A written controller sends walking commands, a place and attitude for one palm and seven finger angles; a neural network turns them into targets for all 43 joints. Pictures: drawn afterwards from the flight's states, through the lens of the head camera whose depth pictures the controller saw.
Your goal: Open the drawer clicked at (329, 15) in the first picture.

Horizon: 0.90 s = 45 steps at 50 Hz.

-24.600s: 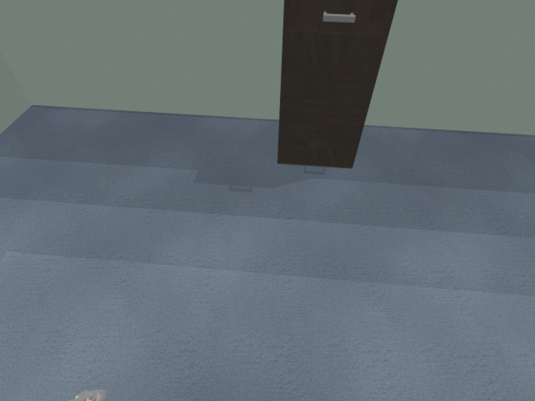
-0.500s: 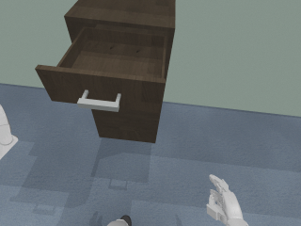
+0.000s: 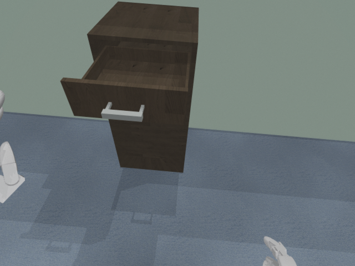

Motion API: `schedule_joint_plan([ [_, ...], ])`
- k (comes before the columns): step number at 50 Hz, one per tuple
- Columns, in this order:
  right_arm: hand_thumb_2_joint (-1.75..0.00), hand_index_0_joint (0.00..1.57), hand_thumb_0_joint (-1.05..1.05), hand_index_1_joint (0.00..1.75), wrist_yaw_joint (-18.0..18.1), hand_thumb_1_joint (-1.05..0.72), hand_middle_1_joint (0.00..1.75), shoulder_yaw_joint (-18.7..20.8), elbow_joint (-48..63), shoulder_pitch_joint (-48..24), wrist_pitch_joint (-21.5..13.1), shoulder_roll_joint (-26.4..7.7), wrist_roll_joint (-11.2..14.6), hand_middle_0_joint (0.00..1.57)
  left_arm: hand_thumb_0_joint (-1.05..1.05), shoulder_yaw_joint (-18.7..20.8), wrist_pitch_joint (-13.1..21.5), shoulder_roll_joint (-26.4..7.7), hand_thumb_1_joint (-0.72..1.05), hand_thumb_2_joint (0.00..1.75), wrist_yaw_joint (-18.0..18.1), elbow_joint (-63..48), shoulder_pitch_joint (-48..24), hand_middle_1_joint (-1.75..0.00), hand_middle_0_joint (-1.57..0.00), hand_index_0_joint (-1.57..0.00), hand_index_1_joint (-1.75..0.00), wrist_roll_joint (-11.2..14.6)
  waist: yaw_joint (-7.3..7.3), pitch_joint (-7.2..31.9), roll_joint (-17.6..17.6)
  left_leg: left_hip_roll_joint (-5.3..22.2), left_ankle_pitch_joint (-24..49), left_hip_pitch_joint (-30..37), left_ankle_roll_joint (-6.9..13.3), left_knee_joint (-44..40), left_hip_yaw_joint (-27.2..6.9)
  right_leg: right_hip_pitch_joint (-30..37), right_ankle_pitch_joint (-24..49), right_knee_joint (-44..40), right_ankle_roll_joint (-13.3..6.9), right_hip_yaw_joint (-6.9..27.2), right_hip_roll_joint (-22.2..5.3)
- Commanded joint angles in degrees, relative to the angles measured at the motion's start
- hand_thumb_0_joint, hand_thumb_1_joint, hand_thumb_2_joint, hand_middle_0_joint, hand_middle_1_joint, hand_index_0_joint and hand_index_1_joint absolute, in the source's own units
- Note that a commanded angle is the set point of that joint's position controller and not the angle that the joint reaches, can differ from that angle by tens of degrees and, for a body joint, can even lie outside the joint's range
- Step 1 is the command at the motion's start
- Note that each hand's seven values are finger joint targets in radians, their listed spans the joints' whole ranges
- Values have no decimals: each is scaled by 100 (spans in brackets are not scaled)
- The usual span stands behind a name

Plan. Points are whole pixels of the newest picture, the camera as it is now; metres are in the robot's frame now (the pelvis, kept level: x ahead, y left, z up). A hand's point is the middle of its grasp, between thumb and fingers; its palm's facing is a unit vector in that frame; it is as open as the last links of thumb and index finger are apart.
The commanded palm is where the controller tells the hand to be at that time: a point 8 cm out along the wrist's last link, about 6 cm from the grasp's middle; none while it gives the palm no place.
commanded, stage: stop stepping back and stand still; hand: left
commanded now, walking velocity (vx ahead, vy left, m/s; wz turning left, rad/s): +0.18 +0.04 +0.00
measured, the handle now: (124, 110) +0.54 +0.20 +0.04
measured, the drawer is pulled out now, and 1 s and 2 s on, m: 0.30 0.30 0.30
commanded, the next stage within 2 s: let the arm hang, fingers relaxed in 0.26 s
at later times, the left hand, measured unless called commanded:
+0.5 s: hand (59, 226) +0.20 +0.27 -0.01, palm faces +0.16 -0.87 -0.47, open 7.4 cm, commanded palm none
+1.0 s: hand out of the picture -0.07 +0.22 -0.16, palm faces +0.08 -0.96 -0.27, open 7.3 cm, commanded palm none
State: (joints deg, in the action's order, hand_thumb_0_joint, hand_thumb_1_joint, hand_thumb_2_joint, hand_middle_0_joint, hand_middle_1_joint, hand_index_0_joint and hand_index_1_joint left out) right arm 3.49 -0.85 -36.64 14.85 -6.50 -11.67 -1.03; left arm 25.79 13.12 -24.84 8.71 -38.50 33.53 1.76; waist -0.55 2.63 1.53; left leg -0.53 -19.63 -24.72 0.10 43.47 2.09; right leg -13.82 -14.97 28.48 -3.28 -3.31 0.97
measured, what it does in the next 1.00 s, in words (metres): steps on the spot: left foot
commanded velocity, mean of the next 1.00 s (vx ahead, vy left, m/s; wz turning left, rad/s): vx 0.01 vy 0.00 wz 0.00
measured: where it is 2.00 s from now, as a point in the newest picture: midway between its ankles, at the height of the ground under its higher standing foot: outside the picture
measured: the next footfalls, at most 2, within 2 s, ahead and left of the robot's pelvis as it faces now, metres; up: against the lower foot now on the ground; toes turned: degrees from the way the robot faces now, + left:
left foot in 0.10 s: +0.05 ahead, +0.13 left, +0.00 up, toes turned +3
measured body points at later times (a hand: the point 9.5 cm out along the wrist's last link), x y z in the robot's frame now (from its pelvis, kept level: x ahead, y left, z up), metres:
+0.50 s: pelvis -0.01 +0.01 -0.02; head -0.02 -0.02 +0.43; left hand +0.19 +0.31 +0.02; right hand +0.15 -0.23 -0.13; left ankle +0.02 +0.13 -0.74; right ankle -0.01 -0.10 -0.73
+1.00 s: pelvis -0.02 +0.01 +0.01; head +0.01 +0.01 +0.46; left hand -0.07 +0.27 -0.14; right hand +0.00 -0.24 -0.15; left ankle +0.01 +0.13 -0.74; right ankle +0.00 -0.09 -0.74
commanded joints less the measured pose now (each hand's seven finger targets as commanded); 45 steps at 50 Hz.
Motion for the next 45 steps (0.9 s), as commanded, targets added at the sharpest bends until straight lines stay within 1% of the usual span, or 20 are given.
schedule_joint_plan([
  [1, -90, 20, 0, 30, 123, -90, 30, 278, 857, -611, -279, -658, 34, 20, 0, 444, 251, -770, 90, 90, 178, -506, -866, -30, -20, -20, -30, -24, -124, -376, 367, 414, -171, 741, 106, -711, -14, -1066, -2003, -1475, -501, 1328, -1594],
  [3, -90, 20, 0, 30, 189, -90, 30, 259, 832, -542, -357, -701, 40, 20, 0, 345, 276, -679, 90, 90, 183, -520, -885, -30, -20, -20, -30, -10, -115, -371, -194, 347, -299, 1062, 213, -1754, -15, -882, -1704, -920, -248, 988, -1122],
  [5, -90, 20, 0, 30, 225, -90, 30, 307, 997, -616, -445, -835, 61, 20, 0, 411, 365, -744, 90, 90, 176, -758, -938, -30, -20, -20, -30, 35, -70, -386, -895, 978, -110, 996, 482, -2323, -1015, -729, -630, 39, 122, 466, -423],
  [6, -90, 20, 0, 30, 198, -90, 30, 287, 944, -590, -448, -792, 93, 20, 0, 555, 408, -820, 90, 90, 171, -700, -719, -30, -20, -20, -30, 60, -40, -157, -892, 1187, -357, 810, 522, -2465, -1288, -532, -598, 216, 247, 225, -284],
  [8, -90, 20, 0, 30, 153, -90, 30, 236, 963, -671, -448, -736, 91, 20, 0, 556, 407, -760, 90, 90, 143, -770, -755, -30, -20, -20, -30, -13, -42, -351, -1078, 1259, -1463, 81, 506, -2983, -1395, -112, -807, 520, 299, 20, -138],
  [11, -90, 20, 0, 30, 123, -90, 30, 228, 951, -678, -564, -707, 78, 20, 0, 583, 454, -811, 90, 90, 165, -845, -727, -30, -20, -20, -30, -36, -6, -287, -555, 925, -671, 125, 361, -2455, -790, 152, -201, -152, 250, 309, -308],
  [14, -90, 20, 0, 30, 10, -90, 30, 273, 870, -556, -601, -661, 95, 20, 0, 595, 462, -802, 90, 90, 140, -778, -472, -30, -20, -20, -30, 58, -62, 127, 267, 366, 581, 641, 108, -1186, -85, 106, 347, -909, -71, 1221, -1022],
  [17, -90, 20, 0, 30, -26, -90, 30, 258, 849, -555, -573, -617, 112, 20, 0, 617, 440, -809, 90, 90, 151, -821, -351, -30, -20, -20, -30, 88, -76, 208, 107, 305, 1062, 904, 24, -1255, -98, 217, 1077, -909, -192, 1104, -1185],
  [18, -90, 20, 0, 30, -430, -90, 30, 729, -652, -720, -661, -1722, 92, 20, 0, -1868, -662, 57, 90, 90, -646, 4265, -666, -30, -20, -20, -30, -524, -339, 186, -279, 657, 2340, 850, 106, -375, -374, -442, 2374, 497, -59, 434, -1219],
  [19, -90, 20, 0, 30, -431, -90, 30, 724, -597, -280, -271, -1380, 100, 20, 0, -1841, -1148, 344, 90, 90, -802, 4394, -579, -30, -20, -20, -30, -468, -213, 552, -551, 760, 2955, 1096, 128, -861, -459, -398, 2059, 801, 93, 311, -812],
  [22, -90, 20, 0, 30, -314, -90, 30, 526, -403, -234, 211, -1524, -21, 20, 0, -1975, -1340, 382, 90, 90, -832, 4869, -1256, -30, -20, -20, -30, -393, -125, 218, -232, 1615, 4002, 910, 1036, -1689, -1872, -907, -1044, 2001, 290, 253, -127],
  [24, -90, 20, 0, 30, -276, -90, 30, 417, -438, -420, 341, -1473, -105, 20, 0, -2005, -1354, 292, 90, 90, -830, 5665, -1442, -30, -20, -20, -30, -350, 42, 26, 43, 1574, 3479, 517, 1086, -1827, -1811, -438, -1248, 1677, 267, 524, -198],
  [26, -90, 20, 0, 30, -284, -90, 30, 351, -493, -853, 435, -1263, -60, 20, 0, -2043, -1313, 25, 90, 90, -829, 6631, -1303, -30, -20, -20, -30, -377, 319, -49, 197, 722, 2044, 9, 451, -1305, -924, 512, 450, 74, 151, 989, -556],
  [28, -90, 20, 0, 30, -293, -90, 30, 285, -731, -681, 612, -934, -22, 20, 0, -2125, -1311, -305, 90, 90, -829, 7325, -1837, -30, -20, -20, -30, -364, 59, -375, 1207, -28, -100, 272, 52, -675, -264, -159, -46, -1146, -281, 2075, -1437],
  [29, -90, 20, 0, 30, -279, -90, 30, 318, -882, -715, 675, -1057, -43, 20, 0, -2156, -1306, -310, 90, 90, -816, 7611, -2054, -30, -20, -20, -30, -345, 58, -592, 1057, 24, -459, 434, 78, -451, -352, -436, -214, -1345, -451, 2164, -1477],
  [31, -90, 20, 0, 30, -257, -90, 30, 316, -1198, -385, 683, -981, -26, 20, 0, -2212, -1279, -178, 90, 90, -811, 8117, -2279, -30, -20, -20, -30, -321, -121, -498, 194, 95, 38, 869, 84, -641, -329, -323, 442, -1119, -566, 1829, -1296],
  [33, -90, 20, 0, 30, -221, -90, 30, 259, -1479, -167, 616, -872, 10, 20, 0, -2268, -1218, 14, 90, 90, -801, 8607, -2234, -30, -20, -20, -30, -262, -168, -83, -269, 287, 1328, 1426, 96, -1482, -505, 45, 1254, -727, -328, 1393, -976],
  [36, -90, 20, 0, 30, -170, -90, 30, 228, -1821, -290, 640, -823, 13, 20, 0, -2325, -1283, 337, 90, 90, -778, 9262, -1953, -30, -20, -20, -30, -227, -9, -310, -915, 561, 1184, 1328, 154, -2011, -769, 151, 408, -950, -28, 1021, -624],
  [41, -90, 20, 0, 30, -123, -90, 30, 272, -2224, -52, 616, -904, 29, 20, 0, -2344, -1253, 369, 90, 90, -777, 9903, -1739, -30, -20, -20, -30, -220, 18, -146, -551, 647, 947, 1441, 198, -2298, -832, 471, 265, -1116, -32, 845, -578],
  [45, -90, 20, 0, 30, -127, -90, 30, 329, -2355, -86, 634, -1011, 30, 20, 0, -2335, -1263, 269, 90, 90, -765, 10109, -1720, -30, -20, -20, -30, -232, 58, -510, -355, 662, 555, 1349, 210, -2523, -902, 285, -161, -1213, -34, 796, -528],
])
